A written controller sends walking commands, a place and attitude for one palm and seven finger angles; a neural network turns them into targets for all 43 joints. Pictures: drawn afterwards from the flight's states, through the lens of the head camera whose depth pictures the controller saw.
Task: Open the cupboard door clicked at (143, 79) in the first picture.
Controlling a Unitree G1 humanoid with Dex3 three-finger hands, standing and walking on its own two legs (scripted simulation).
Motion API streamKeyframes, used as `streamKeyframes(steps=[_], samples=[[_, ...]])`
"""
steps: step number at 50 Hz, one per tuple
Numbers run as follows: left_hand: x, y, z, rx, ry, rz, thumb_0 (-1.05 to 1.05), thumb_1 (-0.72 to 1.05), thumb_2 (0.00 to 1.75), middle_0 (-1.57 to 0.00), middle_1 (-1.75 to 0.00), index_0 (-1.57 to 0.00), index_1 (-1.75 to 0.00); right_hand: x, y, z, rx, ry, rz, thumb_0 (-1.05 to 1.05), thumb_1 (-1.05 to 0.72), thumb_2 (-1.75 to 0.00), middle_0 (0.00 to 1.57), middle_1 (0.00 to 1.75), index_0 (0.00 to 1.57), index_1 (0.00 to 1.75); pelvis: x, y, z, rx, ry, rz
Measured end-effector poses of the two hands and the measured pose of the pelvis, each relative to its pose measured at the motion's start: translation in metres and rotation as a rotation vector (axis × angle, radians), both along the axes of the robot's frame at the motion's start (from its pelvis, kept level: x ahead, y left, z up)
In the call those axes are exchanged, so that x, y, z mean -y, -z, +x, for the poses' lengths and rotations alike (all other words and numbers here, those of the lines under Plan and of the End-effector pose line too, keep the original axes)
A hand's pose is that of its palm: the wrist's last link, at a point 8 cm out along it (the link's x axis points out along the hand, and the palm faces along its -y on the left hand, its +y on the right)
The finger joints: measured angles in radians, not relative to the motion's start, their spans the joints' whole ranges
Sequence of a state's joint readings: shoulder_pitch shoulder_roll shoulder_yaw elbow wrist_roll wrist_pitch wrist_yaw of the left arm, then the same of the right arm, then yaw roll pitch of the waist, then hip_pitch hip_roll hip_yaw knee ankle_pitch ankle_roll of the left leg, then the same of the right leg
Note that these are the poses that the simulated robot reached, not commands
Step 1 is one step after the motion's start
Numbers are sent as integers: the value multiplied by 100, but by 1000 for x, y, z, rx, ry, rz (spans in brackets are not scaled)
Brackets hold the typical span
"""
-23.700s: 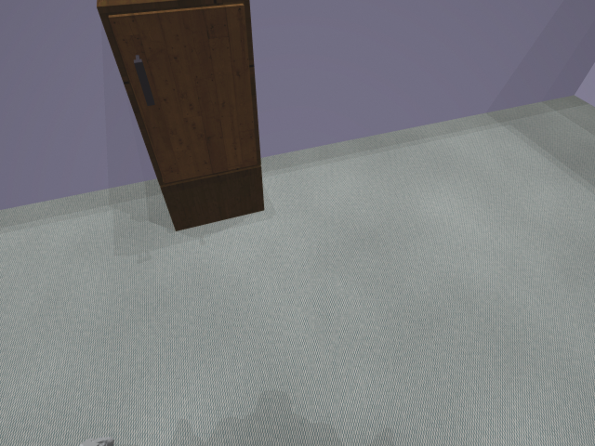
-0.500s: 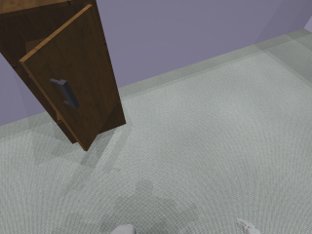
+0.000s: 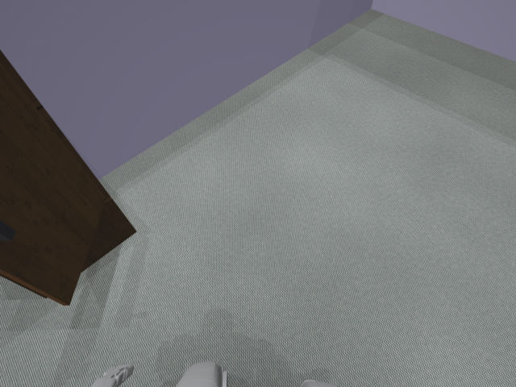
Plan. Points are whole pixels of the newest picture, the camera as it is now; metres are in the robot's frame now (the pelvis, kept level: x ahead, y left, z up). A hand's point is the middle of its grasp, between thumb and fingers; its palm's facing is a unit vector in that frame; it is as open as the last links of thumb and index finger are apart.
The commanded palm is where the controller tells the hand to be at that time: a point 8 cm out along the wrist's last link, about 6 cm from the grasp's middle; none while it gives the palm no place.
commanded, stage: walk to a spot facing it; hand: left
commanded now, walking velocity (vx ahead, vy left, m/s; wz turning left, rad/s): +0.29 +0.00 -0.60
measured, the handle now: out of the picture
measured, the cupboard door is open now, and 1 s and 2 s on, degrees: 45 45 45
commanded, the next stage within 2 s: turn to face it in 1.46 s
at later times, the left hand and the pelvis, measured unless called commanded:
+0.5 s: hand (195, 297) +0.28 +0.15 -0.15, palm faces -0.31 -0.94 -0.18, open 7.4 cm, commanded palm none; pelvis +0.14 -0.01 +0.01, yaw -19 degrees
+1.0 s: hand (277, 231) +0.44 -0.01 -0.16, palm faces -0.40 -0.89 -0.21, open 7.2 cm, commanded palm none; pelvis +0.32 -0.17 +0.01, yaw -28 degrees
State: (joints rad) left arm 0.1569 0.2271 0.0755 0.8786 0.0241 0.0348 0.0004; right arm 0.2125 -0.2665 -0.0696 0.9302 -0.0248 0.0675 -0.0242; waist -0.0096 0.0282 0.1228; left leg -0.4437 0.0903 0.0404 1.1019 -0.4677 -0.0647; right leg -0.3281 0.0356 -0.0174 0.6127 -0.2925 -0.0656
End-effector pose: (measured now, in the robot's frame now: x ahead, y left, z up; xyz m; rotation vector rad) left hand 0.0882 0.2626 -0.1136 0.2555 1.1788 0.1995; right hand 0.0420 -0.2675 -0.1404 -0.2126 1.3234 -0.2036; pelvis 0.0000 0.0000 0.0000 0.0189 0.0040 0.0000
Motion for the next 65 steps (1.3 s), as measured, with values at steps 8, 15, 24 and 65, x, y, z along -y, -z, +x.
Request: streamKeyframes(steps=[8, 15, 24, 65], samples=[[24, 2, 15, -56, 61, -73, 0, 90, 90, -21, -30, -20, -30, 0, -25, 29, 101, 66, 3, 0, -91, -89, 19, 30, 20, 30, 2, -13, 31, -26, 94, 4], [15, 24, 43, -131, 90, -112, 0, 90, 90, -21, -30, -20, -30, -18, -27, 73, 216, 101, -25, 0, -90, -89, 20, 30, 20, 30, -10, -2, 75, -43, 184, -24], [52, 12, 184, -73, 300, -119, 1, 91, 90, -20, -30, -19, -30, -39, -28, 27, 35, 291, 17, 0, -90, -89, 20, 30, 21, 30, 8, -14, 134, -34, 321, -27], [257, 33, 432, -365, 371, -76, 0, 91, 90, -20, -30, -19, -30, 188, -14, 408, 265, 431, 3, 0, -91, -89, 20, 30, 20, 30, 215, 1, 471, 24, 539, -6]])
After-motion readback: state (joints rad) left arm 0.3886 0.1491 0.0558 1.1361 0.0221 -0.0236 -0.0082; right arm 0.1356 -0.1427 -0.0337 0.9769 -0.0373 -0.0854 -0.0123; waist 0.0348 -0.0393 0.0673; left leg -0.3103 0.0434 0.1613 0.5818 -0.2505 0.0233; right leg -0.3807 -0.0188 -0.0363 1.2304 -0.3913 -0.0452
